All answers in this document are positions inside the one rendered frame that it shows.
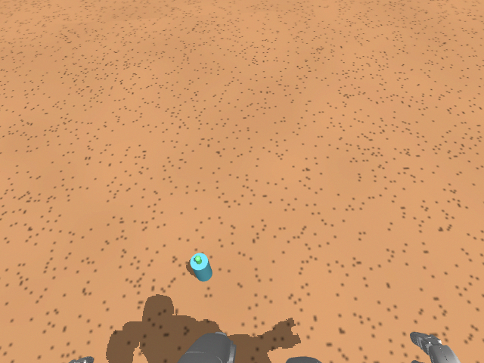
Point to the right robot hand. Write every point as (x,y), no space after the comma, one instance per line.
(432,346)

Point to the bottle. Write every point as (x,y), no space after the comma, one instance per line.
(201,267)

